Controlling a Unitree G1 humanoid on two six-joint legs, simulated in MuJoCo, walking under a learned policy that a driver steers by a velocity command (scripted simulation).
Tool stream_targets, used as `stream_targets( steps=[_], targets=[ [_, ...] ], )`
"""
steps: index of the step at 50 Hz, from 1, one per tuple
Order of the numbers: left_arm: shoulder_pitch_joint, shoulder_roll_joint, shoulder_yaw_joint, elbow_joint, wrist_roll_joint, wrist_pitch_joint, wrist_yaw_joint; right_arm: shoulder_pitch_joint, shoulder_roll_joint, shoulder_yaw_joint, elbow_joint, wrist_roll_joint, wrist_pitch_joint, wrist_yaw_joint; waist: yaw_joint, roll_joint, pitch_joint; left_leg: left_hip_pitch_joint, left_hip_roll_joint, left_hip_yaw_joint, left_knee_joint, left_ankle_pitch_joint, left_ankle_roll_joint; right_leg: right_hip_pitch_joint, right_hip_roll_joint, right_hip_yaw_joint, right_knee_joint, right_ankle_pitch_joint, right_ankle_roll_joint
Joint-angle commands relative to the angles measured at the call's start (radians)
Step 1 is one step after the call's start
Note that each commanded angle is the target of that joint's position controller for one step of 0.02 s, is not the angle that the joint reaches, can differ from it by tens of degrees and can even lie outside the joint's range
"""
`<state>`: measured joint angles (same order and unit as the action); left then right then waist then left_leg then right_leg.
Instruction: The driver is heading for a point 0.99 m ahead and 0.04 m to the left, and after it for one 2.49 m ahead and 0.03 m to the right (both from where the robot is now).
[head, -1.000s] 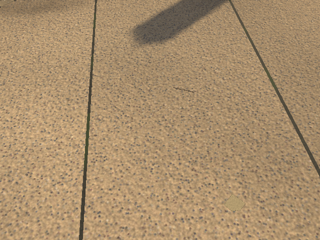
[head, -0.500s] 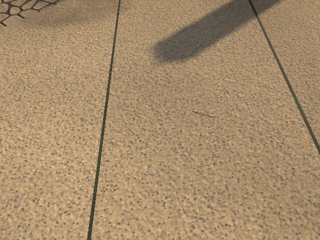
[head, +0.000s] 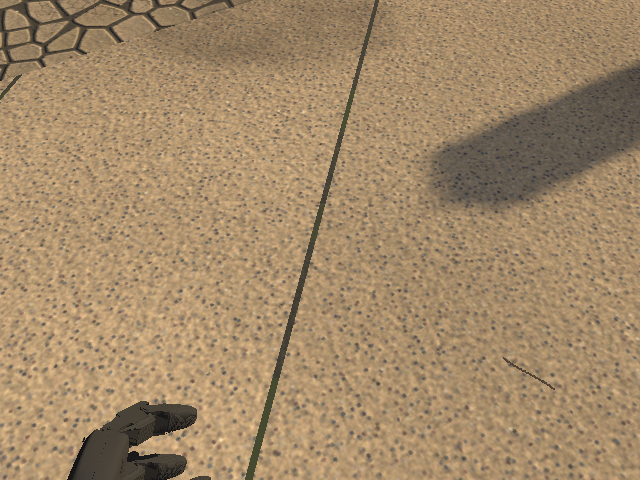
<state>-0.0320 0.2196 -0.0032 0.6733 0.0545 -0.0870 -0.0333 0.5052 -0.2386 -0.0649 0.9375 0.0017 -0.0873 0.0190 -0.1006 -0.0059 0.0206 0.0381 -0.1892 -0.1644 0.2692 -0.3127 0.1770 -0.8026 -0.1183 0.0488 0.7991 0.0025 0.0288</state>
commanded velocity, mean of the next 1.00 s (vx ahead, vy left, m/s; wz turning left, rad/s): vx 0.97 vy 0.00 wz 0.19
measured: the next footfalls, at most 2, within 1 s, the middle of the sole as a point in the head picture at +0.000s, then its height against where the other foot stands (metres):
right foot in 0.14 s outside the picture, level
left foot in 0.58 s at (201, 396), level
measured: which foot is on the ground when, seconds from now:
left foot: down 0.00-0.12, up 0.14-0.56, down 0.58-1.00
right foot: up 0.00-0.12, down 0.14-0.58, up 0.60-1.00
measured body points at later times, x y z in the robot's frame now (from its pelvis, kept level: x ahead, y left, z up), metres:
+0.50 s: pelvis +0.45 +0.03 -0.01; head +0.48 +0.05 +0.44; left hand +0.25 +0.23 -0.14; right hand +0.80 -0.05 -0.05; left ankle +0.59 +0.20 -0.68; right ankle +0.32 -0.14 -0.73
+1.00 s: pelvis +0.89 +0.21 -0.02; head +0.92 +0.21 +0.42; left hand +1.02 +0.48 -0.13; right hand +0.89 -0.06 -0.16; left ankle +0.65 +0.20 -0.71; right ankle +1.10 +0.21 -0.70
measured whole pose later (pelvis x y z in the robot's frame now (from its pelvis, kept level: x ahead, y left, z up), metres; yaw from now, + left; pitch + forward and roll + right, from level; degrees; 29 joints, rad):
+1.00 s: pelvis +0.89 +0.21 -0.02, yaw +10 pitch +0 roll +2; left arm 0.08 0.28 0.03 0.75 0.03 -0.04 -0.08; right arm 0.46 -0.24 -0.02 0.94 -0.01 -0.11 -0.03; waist -0.03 -0.04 0.07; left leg 0.23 -0.06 0.30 0.37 -0.45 -0.01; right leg -0.67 0.01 -0.18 0.69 0.10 -0.15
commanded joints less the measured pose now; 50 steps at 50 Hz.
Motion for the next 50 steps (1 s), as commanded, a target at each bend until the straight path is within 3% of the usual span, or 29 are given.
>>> stream_targets(
  steps=[1,4,5,6,7,8,9,10,11,13,15,19,22,24,26,28,29,30,31,32,33,34,37,39,41,44,47,48,50],
  targets=[
    [-0.121,0.076,0.008,-0.104,-0.017,-0.006,-0.002,0.015,-0.170,-0.037,-0.069,0.007,-0.016,-0.008,0.004,0.058,0.062,-0.185,0.212,-0.203,-0.075,0.716,0.046,0.234,0.108,-0.086,-0.149,0.120,-0.017],
    [-0.017,0.132,0.025,-0.102,-0.025,-0.007,0.021,-0.040,-0.216,-0.045,-0.090,0.009,-0.015,-0.022,0.073,0.081,-0.044,-0.095,0.215,-0.212,0.111,1.003,-0.010,0.498,0.169,-0.060,-0.292,0.048,-0.047],
    [0.120,0.190,0.049,-0.073,-0.036,-0.011,0.037,-0.074,-0.256,-0.054,-0.100,0.000,-0.018,-0.020,0.151,0.093,-0.134,-0.096,0.218,-0.225,0.283,1.051,-0.028,0.662,0.166,-0.033,-0.282,-0.016,-0.055],
    [0.331,0.238,0.072,-0.022,-0.043,-0.011,0.058,-0.147,-0.280,-0.060,-0.119,-0.009,-0.023,-0.012,0.273,0.091,-0.223,-0.175,0.188,-0.214,0.504,0.985,-0.033,0.878,0.127,-0.027,-0.287,-0.084,-0.061],
    [0.533,0.301,0.096,0.011,-0.014,-0.010,0.082,-0.170,-0.175,-0.035,-0.149,-0.016,-0.032,-0.006,0.335,0.000,-0.343,-0.336,0.142,-0.161,0.816,0.634,-0.031,1.121,-0.046,0.126,-0.246,-0.381,-0.084],
    [0.493,0.343,0.102,0.005,0.040,-0.014,0.077,-0.011,-0.003,0.009,-0.186,0.045,-0.022,-0.014,0.182,-0.311,-0.450,-0.670,0.045,-0.041,1.123,-0.235,-0.058,1.353,-0.385,0.648,-0.358,-0.479,-0.183],
    [0.412,0.282,0.112,-0.005,0.017,-0.006,0.057,-0.051,-0.116,0.007,-0.191,0.027,-0.007,-0.027,0.189,-0.270,-0.430,-0.761,0.118,0.017,1.180,-0.114,-0.035,1.241,-0.351,0.815,-0.480,-0.710,-0.213],
    [0.322,0.175,0.088,-0.012,0.005,-0.006,0.050,-0.157,-0.158,-0.004,-0.185,0.002,0.007,-0.021,0.183,-0.137,-0.246,-0.773,0.175,0.039,1.133,0.010,-0.039,1.056,-0.280,0.625,-0.525,-0.723,-0.191],
    [0.301,0.133,0.079,0.009,0.002,-0.008,0.044,-0.202,-0.155,-0.006,-0.190,-0.014,0.019,-0.007,0.169,-0.032,-0.145,-0.760,0.204,0.055,1.101,0.048,-0.045,0.927,-0.246,0.482,-0.534,-0.562,-0.180],
    [0.350,0.099,0.065,0.072,-0.001,-0.018,0.043,-0.241,-0.100,0.003,-0.220,-0.036,0.045,0.024,0.133,-0.025,-0.041,-0.751,0.255,0.066,1.076,0.051,-0.052,0.773,-0.188,0.267,-0.571,-0.365,-0.146],
    [0.394,0.072,0.059,0.126,-0.026,-0.038,0.025,-0.294,-0.049,0.022,-0.269,-0.041,0.066,0.040,0.108,-0.061,0.002,-0.793,0.293,0.072,1.058,0.060,-0.053,0.721,-0.172,0.150,-0.604,-0.243,-0.127],
    [0.376,0.105,0.058,0.153,-0.026,-0.065,0.010,-0.410,-0.056,0.041,-0.342,-0.042,0.061,0.059,0.065,-0.071,0.074,-0.803,0.268,0.082,0.874,0.237,-0.061,0.614,-0.105,-0.084,-0.688,0.025,-0.122],
    [0.422,0.150,0.059,0.179,-0.034,-0.071,0.009,-0.532,-0.063,0.057,-0.371,-0.043,0.047,0.074,0.086,-0.018,0.136,-0.647,0.222,0.210,0.559,0.370,-0.041,0.568,-0.077,-0.207,-0.797,0.164,-0.117],
    [0.490,0.197,0.062,0.209,-0.034,-0.064,0.016,-0.588,-0.067,0.062,-0.376,-0.042,0.037,0.077,0.107,-0.014,0.144,-0.589,0.184,0.272,0.455,0.365,-0.015,0.674,-0.098,-0.237,-0.798,0.394,-0.125],
    [0.545,0.251,0.064,0.233,-0.035,-0.044,0.035,-0.567,-0.099,0.056,-0.363,-0.054,0.030,0.063,0.079,-0.080,0.074,-0.513,0.111,0.318,0.400,0.249,0.008,0.838,-0.125,-0.246,-0.643,0.876,-0.128],
    [0.522,0.303,0.068,0.247,-0.034,-0.014,0.051,-0.271,-0.160,0.027,-0.276,-0.061,0.024,0.034,-0.084,-0.141,-0.104,-0.179,0.092,0.258,0.341,0.147,0.041,0.837,-0.147,-0.207,-0.245,1.046,-0.136],
    [0.486,0.295,0.066,0.233,-0.042,-0.007,0.051,-0.078,-0.211,0.003,-0.213,-0.070,0.022,0.013,-0.178,-0.131,-0.191,0.083,0.156,0.182,0.272,0.148,0.055,0.679,-0.106,-0.194,0.047,0.841,-0.134],
    [0.537,0.149,0.041,0.196,-0.026,-0.007,0.033,-0.031,-0.305,-0.018,-0.186,-0.081,0.019,-0.009,-0.081,0.087,-0.304,0.327,0.437,-0.110,0.314,-0.024,0.019,0.415,0.020,-0.148,0.410,-0.231,-0.143],
    [0.629,0.115,0.036,0.156,-0.090,-0.011,0.030,-0.050,-0.339,-0.032,-0.217,-0.081,0.018,-0.013,-0.008,0.212,-0.476,0.489,0.648,-0.598,0.145,-0.115,0.083,0.143,0.124,0.006,0.710,-0.480,-0.137],
    [0.473,0.196,0.055,0.138,-0.079,-0.011,0.038,-0.080,-0.271,-0.031,-0.199,-0.058,0.015,-0.012,-0.037,0.035,-0.319,0.338,0.575,-0.461,0.072,-0.090,0.044,0.061,0.065,0.037,0.684,-0.334,-0.150],
    [0.428,0.161,0.050,0.129,-0.077,-0.013,0.031,-0.130,-0.218,-0.016,-0.179,-0.055,0.001,-0.010,0.005,0.032,-0.148,0.160,0.539,-0.320,0.035,-0.002,0.036,0.059,0.040,0.020,0.615,-0.271,-0.145],
    [0.428,0.133,0.045,0.149,-0.071,-0.005,0.024,-0.168,-0.173,-0.010,-0.166,-0.056,-0.011,-0.005,0.048,-0.013,-0.061,0.020,0.498,-0.209,-0.008,0.091,0.012,0.101,0.005,0.025,0.553,-0.246,-0.136],
    [0.466,0.083,0.048,0.178,-0.043,0.049,-0.004,-0.177,-0.090,0.012,-0.132,-0.028,-0.037,-0.007,0.123,0.047,0.001,-0.145,0.427,0.008,-0.093,0.199,-0.051,0.186,-0.037,0.024,0.487,-0.212,-0.117],
    [0.379,0.075,0.055,0.158,-0.041,0.070,-0.015,-0.173,-0.070,0.016,-0.106,-0.007,-0.048,-0.007,0.127,0.040,0.052,-0.144,0.371,0.156,-0.128,0.327,-0.111,0.100,-0.036,-0.003,0.475,-0.159,-0.109],
    [0.270,0.049,0.042,0.098,-0.047,0.069,-0.024,-0.157,-0.074,0.018,-0.095,-0.011,-0.059,-0.004,0.127,0.083,0.093,-0.176,0.349,0.280,-0.149,0.537,-0.138,0.076,-0.026,-0.061,0.380,-0.054,-0.108],
    [0.157,0.053,0.031,0.059,-0.050,0.059,-0.035,-0.131,-0.079,0.025,-0.079,-0.017,-0.062,-0.013,0.116,0.051,0.115,-0.141,0.301,0.406,-0.153,0.733,-0.164,0.098,0.032,-0.165,0.188,0.083,-0.140],
    [0.146,0.070,0.023,0.045,-0.028,0.049,-0.051,-0.128,-0.150,0.019,-0.080,-0.007,-0.063,-0.049,0.149,0.040,0.098,-0.085,0.326,0.460,-0.023,1.168,-0.189,0.280,0.139,-0.282,-0.070,0.169,-0.170],
    [0.226,0.092,0.029,0.069,-0.021,0.049,-0.052,-0.139,-0.186,0.011,-0.090,-0.003,-0.059,-0.065,0.186,0.064,0.044,-0.068,0.346,0.455,0.095,1.303,-0.200,0.391,0.185,-0.297,-0.105,0.162,-0.174],
    [0.590,0.179,0.070,0.166,-0.013,0.057,-0.036,-0.229,-0.245,-0.007,-0.123,-0.005,-0.036,-0.078,0.356,0.094,-0.136,-0.170,0.393,0.408,0.544,1.363,-0.210,0.783,0.240,-0.231,-0.099,0.092,-0.219]
  ],
)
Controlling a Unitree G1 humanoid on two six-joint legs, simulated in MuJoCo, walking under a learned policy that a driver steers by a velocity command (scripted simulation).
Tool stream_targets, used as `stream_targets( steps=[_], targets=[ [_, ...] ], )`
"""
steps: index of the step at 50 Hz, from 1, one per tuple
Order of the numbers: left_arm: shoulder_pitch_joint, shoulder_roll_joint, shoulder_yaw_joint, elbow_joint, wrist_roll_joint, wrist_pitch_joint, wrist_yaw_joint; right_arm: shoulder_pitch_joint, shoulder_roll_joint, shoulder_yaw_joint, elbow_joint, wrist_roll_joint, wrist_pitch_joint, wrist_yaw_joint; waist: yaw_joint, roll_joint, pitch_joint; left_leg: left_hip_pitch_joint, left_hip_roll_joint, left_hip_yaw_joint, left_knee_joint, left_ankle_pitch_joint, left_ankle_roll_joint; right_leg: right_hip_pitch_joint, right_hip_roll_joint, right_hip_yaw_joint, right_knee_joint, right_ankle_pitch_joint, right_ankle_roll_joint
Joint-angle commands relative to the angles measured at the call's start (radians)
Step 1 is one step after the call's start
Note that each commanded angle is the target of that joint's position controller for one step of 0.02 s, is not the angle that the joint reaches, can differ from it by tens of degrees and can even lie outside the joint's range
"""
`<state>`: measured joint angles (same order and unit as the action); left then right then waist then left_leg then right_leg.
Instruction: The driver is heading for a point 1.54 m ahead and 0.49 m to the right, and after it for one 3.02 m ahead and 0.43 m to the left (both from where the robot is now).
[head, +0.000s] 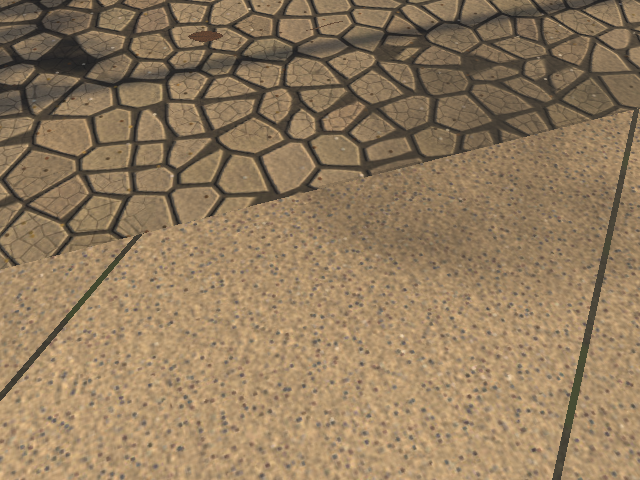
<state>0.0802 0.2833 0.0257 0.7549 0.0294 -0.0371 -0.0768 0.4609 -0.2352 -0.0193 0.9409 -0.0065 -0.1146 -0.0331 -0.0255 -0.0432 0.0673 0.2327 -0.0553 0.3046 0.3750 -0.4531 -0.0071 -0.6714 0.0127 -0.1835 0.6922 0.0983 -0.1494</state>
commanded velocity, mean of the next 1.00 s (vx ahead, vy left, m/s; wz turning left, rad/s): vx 0.16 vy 0.00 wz -0.71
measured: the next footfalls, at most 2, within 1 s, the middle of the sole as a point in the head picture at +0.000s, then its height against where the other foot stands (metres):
right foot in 0.02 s outside the picture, level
left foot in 0.46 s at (300, 464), level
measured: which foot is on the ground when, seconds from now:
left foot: down 0.00-0.02, up 0.04-0.44, down 0.46-0.82, up 0.84-1.00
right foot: up 0.00-0.00, down 0.02-0.44, up 0.46-0.80, down 0.82-1.00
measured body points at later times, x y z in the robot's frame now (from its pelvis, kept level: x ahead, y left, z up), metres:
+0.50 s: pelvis +0.28 +0.03 +0.01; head +0.30 +0.01 +0.46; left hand +0.57 +0.21 -0.06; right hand +0.35 -0.30 -0.06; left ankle +0.46 +0.07 -0.71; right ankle +0.19 -0.02 -0.68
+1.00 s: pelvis +0.29 +0.01 +0.03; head +0.28 -0.02 +0.48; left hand +0.56 +0.09 -0.06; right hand +0.17 -0.27 -0.09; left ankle +0.40 +0.11 -0.65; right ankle +0.22 -0.06 -0.71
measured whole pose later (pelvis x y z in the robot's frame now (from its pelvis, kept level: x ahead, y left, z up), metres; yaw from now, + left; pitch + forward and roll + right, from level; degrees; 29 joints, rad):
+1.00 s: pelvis +0.29 +0.01 +0.03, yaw -44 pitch +2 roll +1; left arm 0.22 0.22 0.02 0.66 0.03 0.01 0.01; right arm 0.21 -0.30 -0.08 0.74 0.00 0.03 -0.03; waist -0.01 0.04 -0.01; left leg -0.52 0.03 -0.02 0.96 -0.34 -0.07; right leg -0.28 0.02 0.03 0.51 -0.25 -0.04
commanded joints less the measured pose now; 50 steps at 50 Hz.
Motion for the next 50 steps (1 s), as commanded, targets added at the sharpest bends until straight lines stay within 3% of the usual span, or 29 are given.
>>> stream_targets(
  steps=[1,2,3,4,5,6,8,11,13,16,19,21,22,23,24,25,26,27,30,33,37,40,41,42,43,44,47,49,50],
  targets=[
    [0.609,0.160,0.070,0.124,-0.002,0.006,0.033,-0.241,-0.246,-0.063,-0.135,0.015,0.006,-0.012,0.351,0.043,-0.214,-0.469,0.176,-0.058,0.852,1.036,-0.036,0.789,0.048,0.110,-0.105,0.080,-0.105],
    [0.508,0.232,0.078,0.081,-0.062,-0.001,0.043,-0.278,-0.100,-0.013,-0.211,-0.006,-0.019,0.014,0.246,-0.266,-0.148,-0.820,-0.048,-0.157,1.293,-0.133,-0.068,0.939,-0.079,0.337,-0.076,0.502,-0.123],
    [0.377,0.276,0.066,0.001,-0.001,-0.029,0.040,-0.082,-0.059,0.005,-0.259,0.004,-0.042,0.030,0.077,-0.227,-0.384,-0.962,-0.060,-0.422,1.470,-0.198,-0.064,1.053,-0.268,0.756,-0.105,0.677,-0.302],
    [0.310,0.270,0.089,-0.069,0.011,-0.027,0.038,-0.110,-0.150,-0.006,-0.295,0.019,-0.055,0.039,0.095,-0.060,-0.484,-0.964,-0.039,-0.511,1.408,-0.130,-0.028,1.036,-0.328,0.931,-0.283,0.292,-0.360],
    [0.220,0.237,0.087,-0.101,-0.022,-0.032,0.036,-0.183,-0.179,-0.019,-0.319,0.029,-0.053,0.034,0.044,0.128,-0.284,-1.026,-0.008,-0.484,1.280,-0.076,-0.007,0.849,-0.285,0.910,-0.382,0.016,-0.323],
    [0.123,0.190,0.074,-0.126,-0.048,-0.035,0.037,-0.198,-0.191,-0.029,-0.308,0.019,-0.035,0.023,-0.020,0.240,-0.164,-0.997,0.040,-0.469,1.194,-0.021,-0.015,0.653,-0.248,0.848,-0.421,-0.054,-0.271],
    [0.070,0.171,0.069,-0.162,-0.039,-0.037,0.044,-0.179,-0.205,-0.045,-0.308,-0.001,0.015,0.009,-0.065,0.212,-0.080,-0.868,0.088,-0.469,1.039,0.016,-0.054,0.382,-0.168,0.718,-0.436,0.137,-0.225],
    [0.106,0.166,0.077,-0.148,-0.048,-0.016,0.082,-0.294,-0.127,-0.033,-0.370,-0.025,0.033,-0.014,-0.034,0.140,-0.107,-0.759,0.055,-0.402,0.702,0.129,-0.095,0.256,0.002,0.499,-0.337,0.432,-0.145],
    [0.140,0.177,0.090,-0.143,-0.065,0.026,0.118,-0.356,-0.084,-0.020,-0.393,-0.013,0.043,-0.020,0.003,0.063,-0.208,-0.747,-0.002,-0.398,0.523,0.267,-0.107,0.346,0.050,0.476,-0.265,0.447,-0.059],
    [0.154,0.169,0.097,-0.163,-0.077,0.073,0.148,-0.454,-0.094,-0.022,-0.417,0.007,0.050,-0.011,0.048,-0.025,-0.252,-0.755,-0.046,-0.423,0.336,0.386,-0.100,0.434,0.059,0.539,-0.212,0.258,0.035],
    [0.141,0.135,0.096,-0.199,-0.060,0.084,0.150,-0.507,-0.134,-0.037,-0.423,0.005,0.035,0.006,0.063,-0.098,-0.200,-0.739,-0.048,-0.468,0.185,0.408,-0.078,0.470,0.045,0.650,-0.174,0.073,0.054],
    [0.085,0.117,0.091,-0.236,-0.050,0.081,0.141,-0.447,-0.161,-0.055,-0.394,0.003,0.018,0.011,0.029,-0.122,-0.196,-0.644,-0.014,-0.493,0.064,0.458,-0.048,0.476,0.036,0.704,-0.092,-0.012,0.053],
    [0.052,0.096,0.080,-0.256,-0.050,0.080,0.131,-0.371,-0.158,-0.060,-0.369,-0.003,0.011,0.010,-0.007,-0.078,-0.231,-0.477,0.049,-0.501,-0.038,0.592,-0.007,0.417,0.072,0.668,0.033,-0.164,0.072],
    [0.119,0.017,0.054,-0.260,-0.036,0.078,0.121,-0.343,-0.184,-0.065,-0.372,-0.018,0.019,-0.001,0.033,0.113,-0.308,-0.217,0.265,-0.682,0.013,0.835,0.100,0.236,0.170,0.532,0.274,-0.635,0.115],
    [0.246,0.071,0.063,-0.271,-0.052,0.069,0.101,-0.304,-0.188,-0.064,-0.380,-0.048,0.036,-0.004,0.093,0.315,-0.397,-0.069,0.494,-0.966,0.023,0.933,0.298,0.059,0.204,0.438,0.459,-0.866,0.164],
    [0.276,0.170,0.084,-0.242,-0.052,0.062,0.080,-0.327,-0.182,-0.077,-0.393,-0.022,0.045,-0.008,0.082,0.309,-0.394,-0.108,0.540,-1.046,0.020,0.761,0.350,-0.008,0.094,0.383,0.620,-0.794,0.212],
    [0.200,0.220,0.101,-0.222,-0.059,0.070,0.077,-0.348,-0.124,-0.065,-0.414,-0.015,0.056,-0.017,0.035,0.191,-0.302,-0.186,0.434,-0.881,0.025,0.631,0.297,-0.034,0.055,0.352,0.677,-0.697,0.235],
    [0.163,0.215,0.101,-0.218,-0.058,0.085,0.084,-0.367,-0.117,-0.058,-0.418,-0.013,0.074,-0.021,0.033,0.115,-0.243,-0.277,0.358,-0.753,0.011,0.514,0.239,-0.032,0.028,0.325,0.704,-0.614,0.246],
    [0.131,0.121,0.065,-0.244,-0.051,0.096,0.093,-0.396,-0.168,-0.069,-0.400,-0.024,0.100,-0.028,0.043,0.117,-0.150,-0.507,0.240,-0.551,-0.066,0.493,0.203,0.070,-0.004,0.226,0.587,-0.518,0.230],
    [0.130,0.075,0.041,-0.240,-0.046,0.080,0.095,-0.377,-0.178,-0.076,-0.374,-0.018,0.109,-0.016,0.035,0.172,-0.216,-0.480,0.250,-0.479,-0.064,0.573,0.240,0.168,-0.015,0.200,0.400,-0.551,0.214],
    [0.136,0.093,0.039,-0.220,-0.037,0.078,0.083,-0.363,-0.203,-0.086,-0.345,0.011,0.117,0.001,0.022,0.228,-0.237,-0.475,0.294,-0.477,-0.065,0.433,0.246,0.304,-0.023,0.191,0.131,-0.492,0.172],
    [0.212,0.092,0.047,-0.176,-0.027,0.081,0.068,-0.314,-0.184,-0.078,-0.307,0.031,0.123,0.003,0.055,0.213,-0.210,-0.572,0.265,-0.431,0.007,0.301,0.169,0.496,0.031,0.134,-0.180,-0.360,0.103],
    [0.228,0.116,0.051,-0.181,-0.017,0.080,0.067,-0.269,-0.142,-0.066,-0.290,0.026,0.121,0.006,0.053,0.122,-0.195,-0.679,0.212,-0.372,0.124,0.180,0.086,0.589,-0.050,0.268,-0.273,-0.333,0.055],
    [0.194,0.230,0.074,-0.198,-0.004,0.085,0.075,-0.273,-0.071,-0.044,-0.332,-0.012,0.109,0.016,0.011,-0.208,-0.174,-0.890,0.068,-0.210,0.354,-0.065,-0.017,0.618,-0.333,0.609,-0.341,-0.215,-0.071],
    [0.204,0.220,0.073,-0.209,0.030,0.069,0.077,-0.390,-0.157,-0.073,-0.358,-0.004,0.103,0.005,0.098,-0.174,-0.147,-0.890,0.080,-0.331,0.531,-0.139,-0.028,0.442,-0.404,0.702,-0.422,-0.248,-0.176],
    [0.141,0.182,0.059,-0.209,0.036,0.050,0.078,-0.385,-0.181,-0.084,-0.348,0.013,0.108,0.000,0.058,-0.119,-0.109,-0.867,0.090,-0.358,0.625,-0.079,-0.023,0.396,-0.350,0.631,-0.426,-0.284,-0.147],
    [0.022,0.084,0.029,-0.202,-0.008,0.024,0.086,-0.261,-0.145,-0.085,-0.268,-0.007,0.134,-0.011,-0.008,-0.097,-0.112,-0.792,0.101,-0.353,0.701,0.095,-0.058,0.375,-0.212,0.440,-0.376,-0.155,-0.046],
    [0.019,-0.004,0.002,-0.173,0.001,0.018,0.086,-0.196,-0.093,-0.066,-0.229,0.008,0.135,0.002,-0.028,-0.083,-0.145,-0.682,0.111,-0.343,0.608,0.152,-0.073,0.376,-0.167,0.316,-0.351,-0.091,-0.022],
    [0.031,0.000,0.006,-0.166,0.002,0.018,0.087,-0.227,-0.081,-0.056,-0.239,0.016,0.133,0.009,-0.003,-0.097,-0.132,-0.662,0.114,-0.333,0.524,0.154,-0.072,0.395,-0.163,0.292,-0.339,-0.100,-0.020]
  ],
)
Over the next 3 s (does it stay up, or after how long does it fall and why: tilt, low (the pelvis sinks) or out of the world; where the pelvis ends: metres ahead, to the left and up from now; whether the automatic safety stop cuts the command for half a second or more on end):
stays up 0.73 -0.14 0.03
